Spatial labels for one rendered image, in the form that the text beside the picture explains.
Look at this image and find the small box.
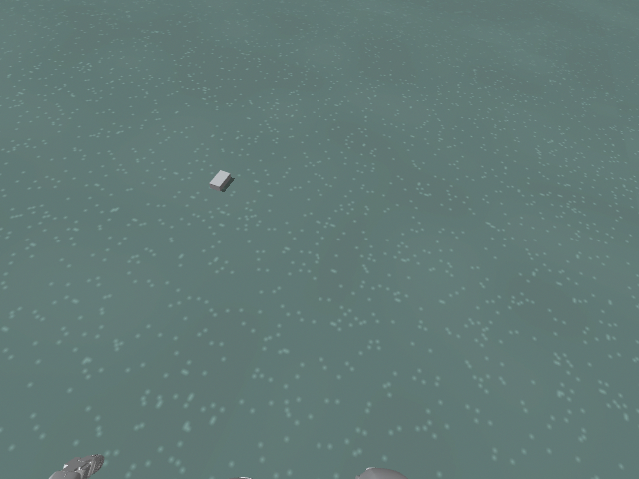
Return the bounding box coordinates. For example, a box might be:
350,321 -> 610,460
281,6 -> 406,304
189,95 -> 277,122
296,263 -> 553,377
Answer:
209,170 -> 231,191

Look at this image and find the left robot hand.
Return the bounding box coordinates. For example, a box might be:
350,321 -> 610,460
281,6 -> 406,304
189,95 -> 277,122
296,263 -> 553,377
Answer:
49,454 -> 104,479

